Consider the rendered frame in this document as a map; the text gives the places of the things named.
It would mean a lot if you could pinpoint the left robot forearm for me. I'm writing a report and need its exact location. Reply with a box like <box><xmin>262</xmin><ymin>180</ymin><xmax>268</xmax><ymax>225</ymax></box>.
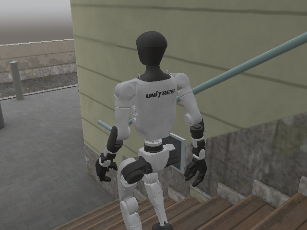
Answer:
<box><xmin>99</xmin><ymin>126</ymin><xmax>123</xmax><ymax>167</ymax></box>

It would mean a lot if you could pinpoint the right robot hand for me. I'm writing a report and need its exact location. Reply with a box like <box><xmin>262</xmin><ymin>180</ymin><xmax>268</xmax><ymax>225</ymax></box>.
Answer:
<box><xmin>184</xmin><ymin>157</ymin><xmax>207</xmax><ymax>187</ymax></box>

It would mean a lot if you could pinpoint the left robot shin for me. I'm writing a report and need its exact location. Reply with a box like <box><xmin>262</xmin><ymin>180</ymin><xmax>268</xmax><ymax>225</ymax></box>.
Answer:
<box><xmin>120</xmin><ymin>201</ymin><xmax>142</xmax><ymax>230</ymax></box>

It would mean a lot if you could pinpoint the right robot forearm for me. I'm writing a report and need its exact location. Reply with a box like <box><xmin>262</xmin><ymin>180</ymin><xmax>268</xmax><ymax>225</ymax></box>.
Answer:
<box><xmin>190</xmin><ymin>119</ymin><xmax>205</xmax><ymax>160</ymax></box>

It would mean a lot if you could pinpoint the humanoid robot head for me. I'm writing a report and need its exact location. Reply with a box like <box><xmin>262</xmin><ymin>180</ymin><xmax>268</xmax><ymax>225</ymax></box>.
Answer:
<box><xmin>136</xmin><ymin>31</ymin><xmax>171</xmax><ymax>82</ymax></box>

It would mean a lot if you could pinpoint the left robot hand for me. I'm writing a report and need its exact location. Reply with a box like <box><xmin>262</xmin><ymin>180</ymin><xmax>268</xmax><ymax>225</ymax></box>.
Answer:
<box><xmin>95</xmin><ymin>159</ymin><xmax>118</xmax><ymax>182</ymax></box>

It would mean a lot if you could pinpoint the robot left upper arm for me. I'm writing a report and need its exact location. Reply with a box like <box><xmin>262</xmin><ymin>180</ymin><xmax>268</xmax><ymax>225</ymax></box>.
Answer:
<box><xmin>114</xmin><ymin>80</ymin><xmax>136</xmax><ymax>140</ymax></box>

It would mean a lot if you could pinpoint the robot right upper arm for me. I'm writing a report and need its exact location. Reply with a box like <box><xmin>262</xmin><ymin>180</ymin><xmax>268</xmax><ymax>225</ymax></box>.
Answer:
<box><xmin>170</xmin><ymin>73</ymin><xmax>202</xmax><ymax>126</ymax></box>

